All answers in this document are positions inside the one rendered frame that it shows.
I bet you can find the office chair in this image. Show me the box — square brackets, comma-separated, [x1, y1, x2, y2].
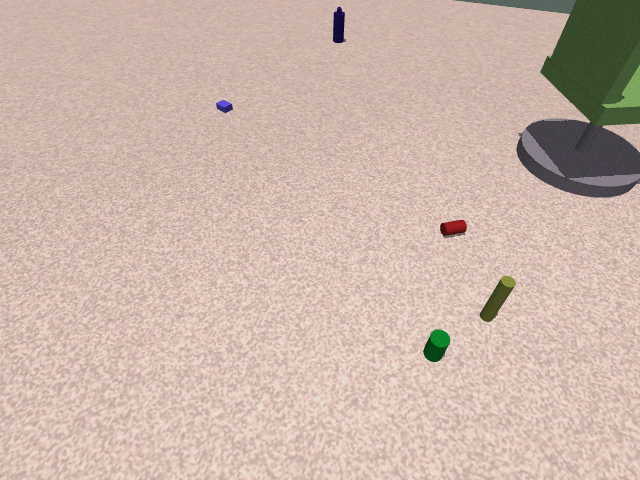
[516, 0, 640, 198]

